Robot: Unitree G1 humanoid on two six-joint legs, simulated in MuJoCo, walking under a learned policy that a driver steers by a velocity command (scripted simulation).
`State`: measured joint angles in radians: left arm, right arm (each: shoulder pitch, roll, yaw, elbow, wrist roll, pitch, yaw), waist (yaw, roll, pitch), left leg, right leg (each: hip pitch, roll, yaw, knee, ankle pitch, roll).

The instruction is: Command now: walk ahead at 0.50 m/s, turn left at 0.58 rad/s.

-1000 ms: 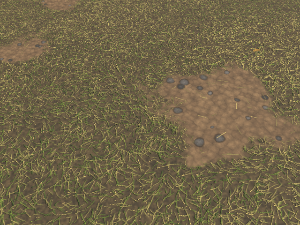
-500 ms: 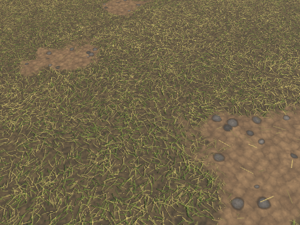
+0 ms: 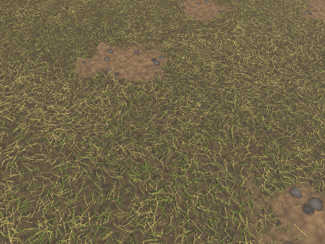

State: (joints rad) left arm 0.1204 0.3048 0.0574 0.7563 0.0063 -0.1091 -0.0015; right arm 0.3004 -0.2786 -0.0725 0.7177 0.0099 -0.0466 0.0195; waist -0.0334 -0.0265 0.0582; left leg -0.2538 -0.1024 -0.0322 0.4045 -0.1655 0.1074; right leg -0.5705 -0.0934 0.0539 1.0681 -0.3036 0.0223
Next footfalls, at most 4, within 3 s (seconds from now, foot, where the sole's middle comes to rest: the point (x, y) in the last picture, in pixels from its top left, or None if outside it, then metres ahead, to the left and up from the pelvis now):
0.28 right None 0.35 -0.14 -0.78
0.76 left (118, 231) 0.51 0.16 -0.78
1.28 right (157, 166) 0.80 0.00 -0.78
1.66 left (107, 140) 0.95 0.24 -0.78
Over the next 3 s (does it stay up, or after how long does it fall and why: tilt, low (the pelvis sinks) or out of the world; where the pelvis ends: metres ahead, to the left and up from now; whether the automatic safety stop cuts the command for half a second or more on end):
stays up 1.61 -0.01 -0.21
